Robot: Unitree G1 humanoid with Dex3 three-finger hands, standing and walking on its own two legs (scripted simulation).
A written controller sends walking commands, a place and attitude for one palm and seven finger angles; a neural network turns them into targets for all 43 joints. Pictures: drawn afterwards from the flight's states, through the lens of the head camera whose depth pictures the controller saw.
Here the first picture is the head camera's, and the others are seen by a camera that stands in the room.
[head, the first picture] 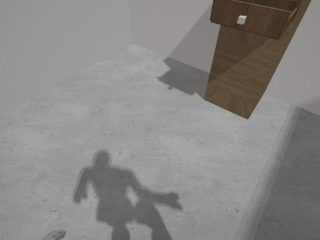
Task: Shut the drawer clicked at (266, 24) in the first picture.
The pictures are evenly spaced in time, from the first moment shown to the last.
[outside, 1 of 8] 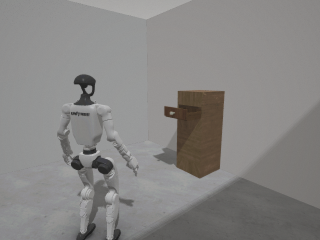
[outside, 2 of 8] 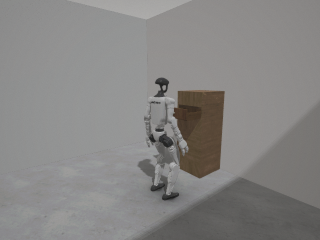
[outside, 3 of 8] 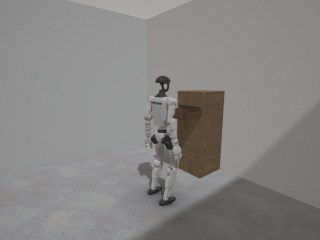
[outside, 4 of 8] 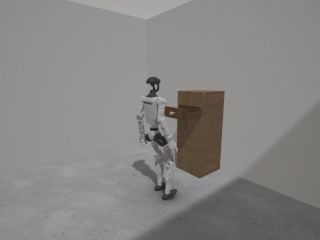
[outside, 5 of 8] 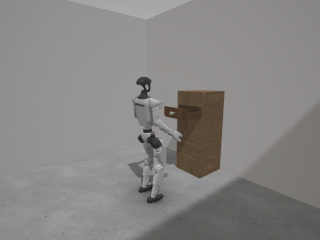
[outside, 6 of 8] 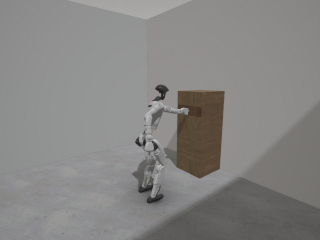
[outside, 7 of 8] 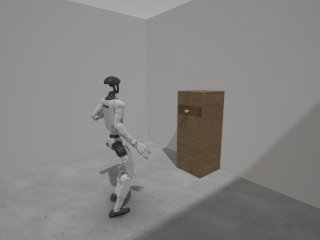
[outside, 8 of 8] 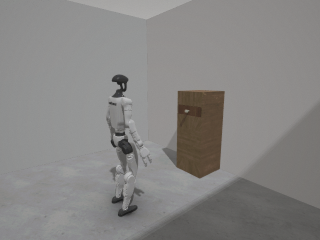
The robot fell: no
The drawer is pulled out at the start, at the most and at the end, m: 0.26 0.26 0.00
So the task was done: yes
